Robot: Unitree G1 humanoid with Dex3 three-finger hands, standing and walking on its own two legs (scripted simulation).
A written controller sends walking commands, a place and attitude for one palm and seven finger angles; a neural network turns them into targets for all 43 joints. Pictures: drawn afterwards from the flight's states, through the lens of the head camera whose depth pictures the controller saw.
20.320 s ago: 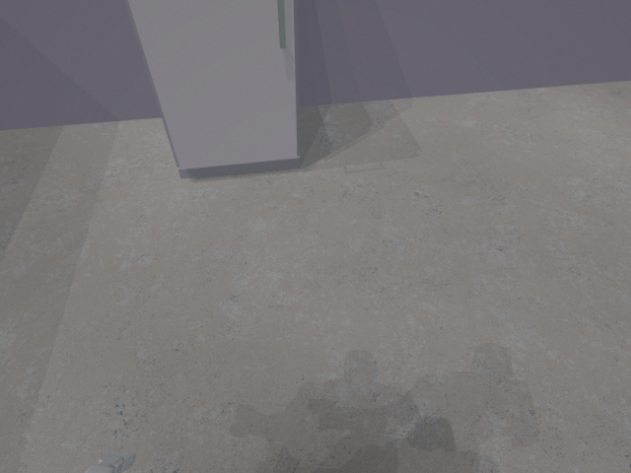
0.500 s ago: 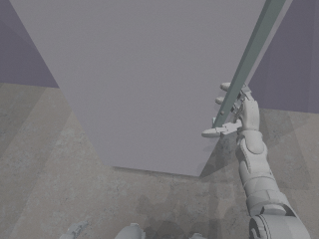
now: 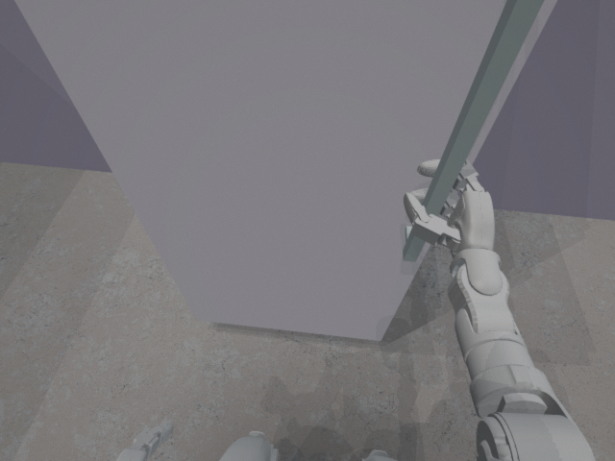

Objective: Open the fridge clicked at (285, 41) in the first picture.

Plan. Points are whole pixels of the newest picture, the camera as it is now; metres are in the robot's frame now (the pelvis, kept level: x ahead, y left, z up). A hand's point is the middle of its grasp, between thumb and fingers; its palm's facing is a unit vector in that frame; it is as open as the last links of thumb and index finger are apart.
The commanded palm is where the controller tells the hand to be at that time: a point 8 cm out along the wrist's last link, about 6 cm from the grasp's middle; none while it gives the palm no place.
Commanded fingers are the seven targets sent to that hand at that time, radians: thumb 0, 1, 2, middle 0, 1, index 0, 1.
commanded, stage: grip the handle and tug to test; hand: right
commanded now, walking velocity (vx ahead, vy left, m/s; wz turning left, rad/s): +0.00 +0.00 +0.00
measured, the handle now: (449, 150) +0.48 -0.12 +0.15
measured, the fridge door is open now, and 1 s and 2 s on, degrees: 0 0 23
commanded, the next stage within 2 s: pull the door a little, standing still in 0.82 s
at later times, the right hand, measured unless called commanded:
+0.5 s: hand (421, 214) +0.43 -0.10 +0.08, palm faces -0.02 +1.00 -0.02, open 5.7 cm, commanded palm +0.40 -0.14 +0.08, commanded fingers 0.00 -0.90 -0.90 0.45 1.40 0.45 1.40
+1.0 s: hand (421, 216) +0.42 -0.09 +0.09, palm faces -0.04 +1.00 -0.02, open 5.8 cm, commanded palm +0.39 -0.15 +0.08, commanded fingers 0.00 -0.90 -0.90 0.45 1.40 0.45 1.40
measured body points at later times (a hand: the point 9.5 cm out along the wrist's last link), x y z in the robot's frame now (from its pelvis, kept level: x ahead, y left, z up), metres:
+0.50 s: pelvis +0.00 +0.00 +0.00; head +0.06 +0.01 +0.45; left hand +0.09 +0.25 -0.12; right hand +0.42 -0.15 +0.09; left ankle +0.03 +0.12 -0.69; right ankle +0.02 -0.12 -0.69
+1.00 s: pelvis +0.04 +0.00 +0.01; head +0.09 +0.01 +0.46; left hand +0.14 +0.25 -0.10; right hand +0.42 -0.15 +0.09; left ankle +0.03 +0.12 -0.69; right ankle +0.02 -0.12 -0.69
